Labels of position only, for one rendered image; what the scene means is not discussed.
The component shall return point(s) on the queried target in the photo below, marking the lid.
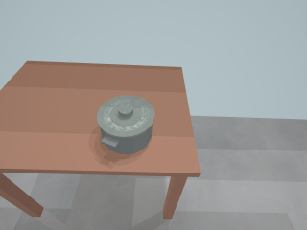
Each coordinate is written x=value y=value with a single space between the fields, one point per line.
x=111 y=123

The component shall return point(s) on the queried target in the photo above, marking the knob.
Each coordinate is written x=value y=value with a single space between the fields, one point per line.
x=125 y=110

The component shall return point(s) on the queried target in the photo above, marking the table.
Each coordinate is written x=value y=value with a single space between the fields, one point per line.
x=48 y=124

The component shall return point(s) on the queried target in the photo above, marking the pot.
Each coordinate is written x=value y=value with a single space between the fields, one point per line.
x=127 y=145

